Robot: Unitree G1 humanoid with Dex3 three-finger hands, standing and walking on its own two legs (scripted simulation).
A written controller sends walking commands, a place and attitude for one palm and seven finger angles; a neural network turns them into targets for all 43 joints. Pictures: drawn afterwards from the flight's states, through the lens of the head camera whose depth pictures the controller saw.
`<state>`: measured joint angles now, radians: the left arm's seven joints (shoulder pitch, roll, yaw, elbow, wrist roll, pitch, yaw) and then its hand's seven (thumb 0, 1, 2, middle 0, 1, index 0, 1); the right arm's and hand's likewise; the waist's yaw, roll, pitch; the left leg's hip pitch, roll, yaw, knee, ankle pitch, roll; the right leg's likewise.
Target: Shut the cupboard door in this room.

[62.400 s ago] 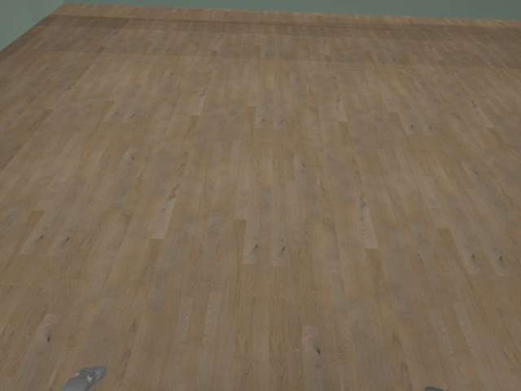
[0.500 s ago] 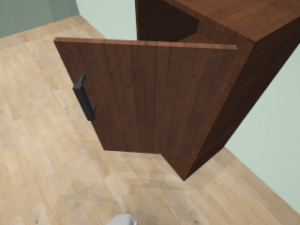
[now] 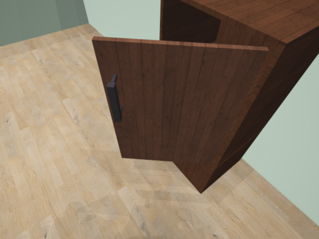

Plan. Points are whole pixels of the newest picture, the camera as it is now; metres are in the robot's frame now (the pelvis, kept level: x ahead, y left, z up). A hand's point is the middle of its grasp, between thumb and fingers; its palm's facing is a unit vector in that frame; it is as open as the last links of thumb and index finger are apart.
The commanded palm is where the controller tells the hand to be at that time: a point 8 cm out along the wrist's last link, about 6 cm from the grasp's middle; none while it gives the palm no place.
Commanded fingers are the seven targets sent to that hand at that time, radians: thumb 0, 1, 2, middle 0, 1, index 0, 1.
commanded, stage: come to a stop and stand still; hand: left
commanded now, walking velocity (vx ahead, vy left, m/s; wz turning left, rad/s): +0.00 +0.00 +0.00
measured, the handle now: (116, 99) +0.47 +0.17 +0.06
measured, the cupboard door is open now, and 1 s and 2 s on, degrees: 49 49 49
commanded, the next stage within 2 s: look again from close up in 0.52 s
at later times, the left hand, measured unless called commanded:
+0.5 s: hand out of the picture -0.06 +0.14 -0.17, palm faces +0.05 -0.99 -0.13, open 7.4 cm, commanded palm none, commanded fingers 0.00 0.90 0.90 -0.20 -0.30 -0.20 -0.30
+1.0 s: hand out of the picture +0.01 +0.16 -0.17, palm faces +0.01 -0.98 -0.20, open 7.4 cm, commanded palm none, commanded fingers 0.00 0.90 0.90 -0.20 -0.30 -0.20 -0.30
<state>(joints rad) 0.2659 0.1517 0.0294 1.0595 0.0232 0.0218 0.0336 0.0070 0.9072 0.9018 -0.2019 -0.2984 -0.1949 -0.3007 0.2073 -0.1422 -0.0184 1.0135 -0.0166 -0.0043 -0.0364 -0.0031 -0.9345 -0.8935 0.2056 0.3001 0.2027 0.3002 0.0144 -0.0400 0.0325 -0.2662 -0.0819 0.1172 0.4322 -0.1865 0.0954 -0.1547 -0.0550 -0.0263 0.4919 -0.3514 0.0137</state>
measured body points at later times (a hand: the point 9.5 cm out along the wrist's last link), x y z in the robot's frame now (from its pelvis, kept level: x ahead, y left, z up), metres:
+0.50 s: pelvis -0.02 -0.01 +0.01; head -0.01 +0.00 +0.46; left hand -0.06 +0.19 -0.16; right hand -0.06 -0.21 -0.15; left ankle +0.03 +0.06 -0.74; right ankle -0.06 -0.12 -0.74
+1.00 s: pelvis +0.00 +0.00 +0.00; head +0.01 -0.01 +0.45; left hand +0.01 +0.22 -0.16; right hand +0.01 -0.23 -0.16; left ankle +0.03 +0.06 -0.74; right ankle -0.06 -0.12 -0.74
